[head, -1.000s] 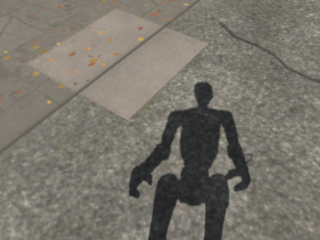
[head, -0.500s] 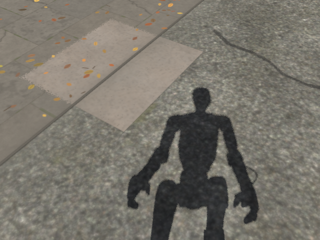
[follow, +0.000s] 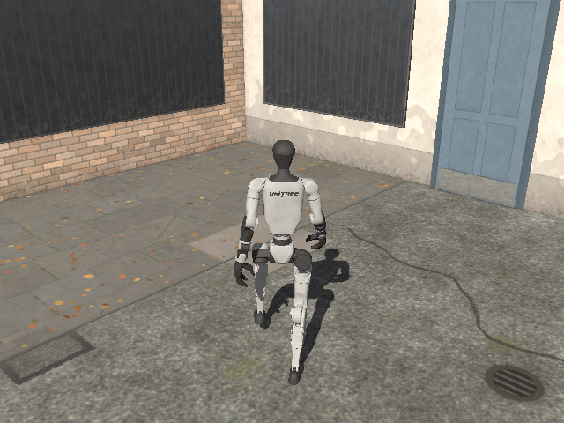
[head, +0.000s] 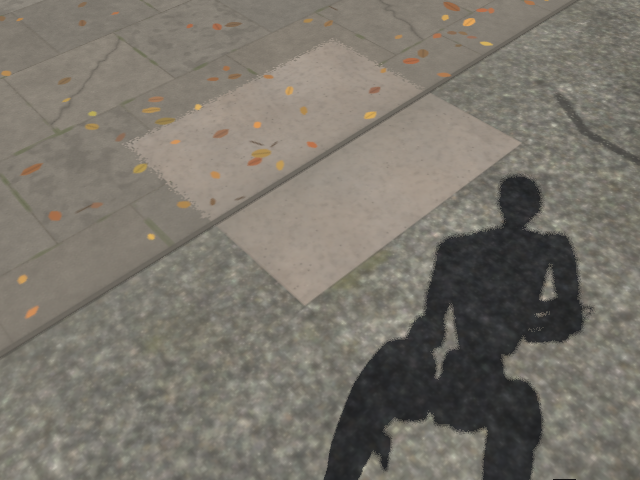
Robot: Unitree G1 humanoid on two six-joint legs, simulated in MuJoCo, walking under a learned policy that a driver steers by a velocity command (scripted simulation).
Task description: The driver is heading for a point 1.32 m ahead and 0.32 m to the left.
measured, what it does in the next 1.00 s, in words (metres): walks ahead, turning left: left foot, then right foot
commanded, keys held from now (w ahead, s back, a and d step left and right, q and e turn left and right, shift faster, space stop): w+q+shift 0.40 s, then w+shift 0.60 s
